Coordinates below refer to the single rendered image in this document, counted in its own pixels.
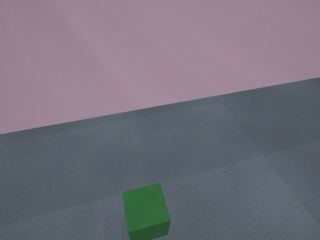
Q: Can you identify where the carton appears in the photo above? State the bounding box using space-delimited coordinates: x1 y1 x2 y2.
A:
122 183 171 240

